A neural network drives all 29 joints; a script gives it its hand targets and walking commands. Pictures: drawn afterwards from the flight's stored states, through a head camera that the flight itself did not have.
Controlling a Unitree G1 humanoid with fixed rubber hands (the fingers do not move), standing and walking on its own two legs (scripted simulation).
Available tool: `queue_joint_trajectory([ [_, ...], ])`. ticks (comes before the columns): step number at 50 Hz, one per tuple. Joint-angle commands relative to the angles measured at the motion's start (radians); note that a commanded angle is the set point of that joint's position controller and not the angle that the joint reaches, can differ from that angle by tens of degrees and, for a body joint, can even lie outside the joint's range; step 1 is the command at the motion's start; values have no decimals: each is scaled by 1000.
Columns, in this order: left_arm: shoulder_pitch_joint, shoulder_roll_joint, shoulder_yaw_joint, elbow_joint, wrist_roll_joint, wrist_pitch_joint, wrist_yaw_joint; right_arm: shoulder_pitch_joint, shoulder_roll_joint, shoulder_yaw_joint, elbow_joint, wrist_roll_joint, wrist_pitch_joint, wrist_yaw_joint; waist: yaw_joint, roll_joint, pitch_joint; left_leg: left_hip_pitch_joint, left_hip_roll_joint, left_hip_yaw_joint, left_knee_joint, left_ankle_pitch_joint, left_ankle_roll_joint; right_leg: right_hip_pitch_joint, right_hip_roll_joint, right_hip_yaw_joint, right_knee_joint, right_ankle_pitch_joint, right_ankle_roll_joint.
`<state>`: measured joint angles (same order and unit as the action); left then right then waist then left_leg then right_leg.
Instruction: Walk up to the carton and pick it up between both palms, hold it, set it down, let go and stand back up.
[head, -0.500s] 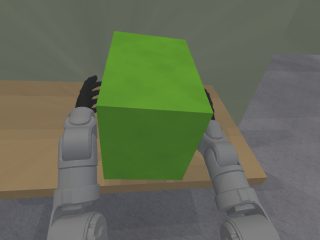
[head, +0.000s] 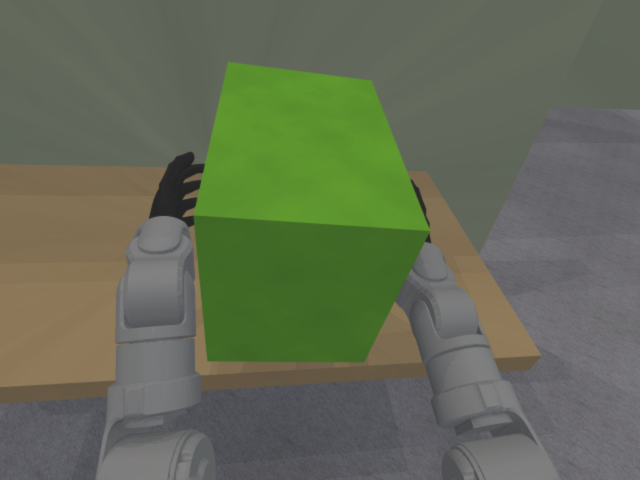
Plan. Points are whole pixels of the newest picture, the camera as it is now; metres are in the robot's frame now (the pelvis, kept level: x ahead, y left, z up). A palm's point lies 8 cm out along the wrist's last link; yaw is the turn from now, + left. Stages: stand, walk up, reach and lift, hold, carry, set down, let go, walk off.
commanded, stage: hold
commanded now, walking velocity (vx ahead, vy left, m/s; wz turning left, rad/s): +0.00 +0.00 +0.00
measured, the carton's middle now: (295, 210) +0.40 +0.01 +0.19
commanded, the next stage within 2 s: none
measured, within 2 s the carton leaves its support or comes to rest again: neither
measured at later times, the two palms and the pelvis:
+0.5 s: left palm (172, 221) +0.35 +0.15 +0.20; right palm (412, 240) +0.35 -0.13 +0.18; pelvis +0.00 +0.00 +0.00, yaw +0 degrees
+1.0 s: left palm (174, 220) +0.36 +0.15 +0.20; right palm (413, 241) +0.35 -0.13 +0.18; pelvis -0.01 -0.01 +0.00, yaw +0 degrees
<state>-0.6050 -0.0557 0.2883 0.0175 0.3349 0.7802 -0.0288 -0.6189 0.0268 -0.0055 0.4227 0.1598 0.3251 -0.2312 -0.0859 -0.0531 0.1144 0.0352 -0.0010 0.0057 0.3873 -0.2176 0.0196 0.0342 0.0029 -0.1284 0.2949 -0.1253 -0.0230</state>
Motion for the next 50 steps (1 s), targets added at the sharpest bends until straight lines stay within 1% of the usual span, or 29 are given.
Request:
queue_joint_trajectory([
  [1,-658,-524,-512,-76,-149,-49,-128,-861,502,348,-328,57,-88,117,-10,107,-424,-62,-6,2,-85,246,-32,191,34,23,-2,100,33],
  [6,-656,-531,-525,-89,-158,-51,-121,-872,513,367,-349,66,-96,116,-8,99,-467,-31,-10,3,-63,298,-33,204,36,25,4,151,36],
  [8,-656,-523,-521,-79,-155,-50,-122,-867,512,366,-336,64,-92,112,-12,95,-453,-34,-12,4,-65,284,-33,200,34,27,0,145,38],
  [14,-659,-517,-504,-70,-147,-50,-129,-864,512,354,-321,54,-91,113,-8,93,-442,-60,-14,8,-79,241,-27,210,29,30,-2,124,40],
  [18,-663,-515,-503,-65,-148,-51,-132,-870,517,353,-323,53,-92,111,-11,90,-450,-62,-18,9,-78,239,-23,219,25,33,0,142,44],
  [21,-653,-510,-499,-75,-143,-49,-136,-857,522,362,-326,59,-91,106,-11,87,-453,-58,-22,13,-71,265,-24,238,24,36,4,177,48],
  [23,-654,-504,-497,-72,-142,-49,-139,-858,522,362,-326,59,-88,103,-13,85,-447,-62,-23,11,-74,255,-23,237,23,35,3,175,51],
  [27,-666,-506,-489,-58,-138,-50,-140,-865,519,344,-314,49,-88,106,-12,96,-428,-82,-22,14,-86,209,-21,222,21,33,-3,127,48],
  [29,-675,-504,-485,-59,-139,-55,-140,-873,527,345,-318,47,-92,108,-9,86,-434,-85,-23,15,-85,210,-17,224,20,31,-2,133,49],
  [30,-677,-505,-490,-64,-141,-56,-138,-872,530,349,-316,49,-93,108,-9,90,-441,-82,-23,14,-84,216,-18,226,20,33,1,139,48],
  [35,-681,-505,-484,-43,-138,-59,-137,-877,527,337,-305,38,-95,111,-8,89,-437,-83,-20,15,-91,192,-16,216,20,32,-4,109,47],
  [37,-680,-507,-483,-37,-141,-60,-137,-883,526,338,-309,37,-99,112,-7,85,-443,-84,-20,15,-90,195,-15,216,20,31,-4,110,47],
  [39,-673,-505,-482,-46,-142,-61,-137,-878,531,347,-314,41,-99,109,-6,78,-458,-78,-23,16,-84,213,-14,228,20,34,0,139,50],
  [40,-673,-504,-485,-44,-141,-61,-137,-877,531,350,-315,43,-99,108,-7,83,-458,-77,-24,16,-83,217,-14,232,19,35,0,144,50],
  [46,-683,-504,-481,-44,-136,-59,-136,-876,522,334,-297,37,-98,113,-7,93,-439,-86,-22,16,-91,192,-16,212,20,32,-3,103,47],
  [50,-673,-509,-490,-49,-142,-60,-134,-876,525,343,-309,45,-101,113,-9,93,-456,-69,-20,14,-80,226,-20,217,23,31,1,132,47],
])
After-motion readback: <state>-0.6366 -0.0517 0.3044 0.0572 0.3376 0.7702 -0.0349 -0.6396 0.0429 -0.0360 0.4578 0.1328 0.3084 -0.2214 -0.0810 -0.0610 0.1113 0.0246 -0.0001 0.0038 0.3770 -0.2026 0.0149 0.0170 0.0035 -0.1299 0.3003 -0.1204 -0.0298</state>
